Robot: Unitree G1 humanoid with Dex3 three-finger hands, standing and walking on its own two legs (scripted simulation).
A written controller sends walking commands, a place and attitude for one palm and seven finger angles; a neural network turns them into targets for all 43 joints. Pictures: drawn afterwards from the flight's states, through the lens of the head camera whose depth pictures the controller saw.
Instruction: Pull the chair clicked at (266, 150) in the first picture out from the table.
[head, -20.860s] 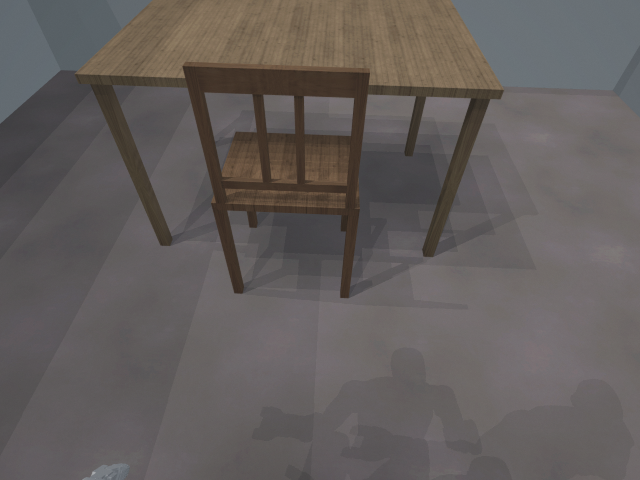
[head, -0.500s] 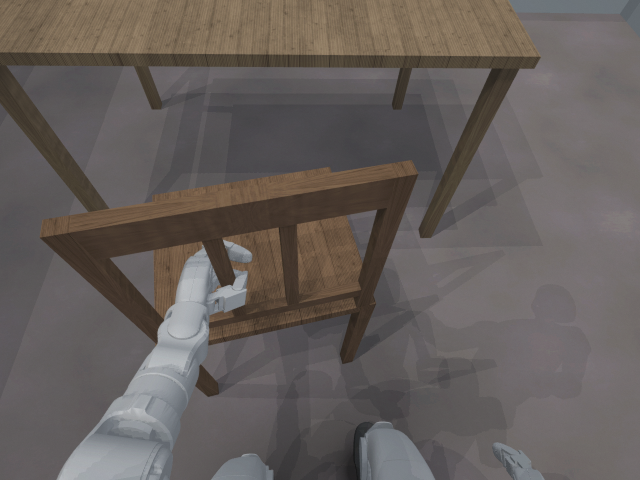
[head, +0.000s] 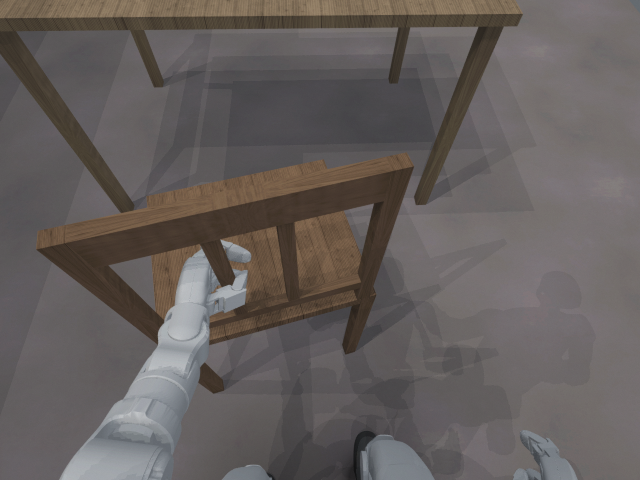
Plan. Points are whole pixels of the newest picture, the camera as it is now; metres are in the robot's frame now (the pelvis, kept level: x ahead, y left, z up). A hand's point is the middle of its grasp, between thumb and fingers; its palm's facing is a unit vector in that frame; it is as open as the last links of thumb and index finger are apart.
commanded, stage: step backward, pulling the chair out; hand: left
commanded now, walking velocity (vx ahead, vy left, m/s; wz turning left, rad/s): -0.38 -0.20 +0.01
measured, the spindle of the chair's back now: (227, 279) +0.39 +0.13 -0.08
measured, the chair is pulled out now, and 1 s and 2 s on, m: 0.38 0.64 0.64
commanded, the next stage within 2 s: stop walking, hand still on the chair in 0.34 s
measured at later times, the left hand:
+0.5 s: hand (223, 400) +0.22 +0.12 -0.06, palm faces -0.01 -0.98 -0.17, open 5.3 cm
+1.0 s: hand out of the picture +0.10 +0.13 -0.05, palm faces +0.01 -0.99 -0.17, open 5.4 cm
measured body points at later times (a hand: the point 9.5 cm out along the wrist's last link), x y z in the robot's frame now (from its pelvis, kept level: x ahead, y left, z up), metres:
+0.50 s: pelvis -0.14 +0.00 +0.00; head -0.07 -0.01 +0.44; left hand +0.21 +0.17 -0.04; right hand -0.05 -0.28 -0.12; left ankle -0.15 +0.13 -0.73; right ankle -0.07 -0.14 -0.73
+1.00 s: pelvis -0.17 +0.00 +0.01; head -0.17 -0.01 +0.46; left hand +0.10 +0.19 -0.04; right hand -0.08 -0.24 -0.11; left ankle -0.15 +0.13 -0.73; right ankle -0.16 -0.12 -0.73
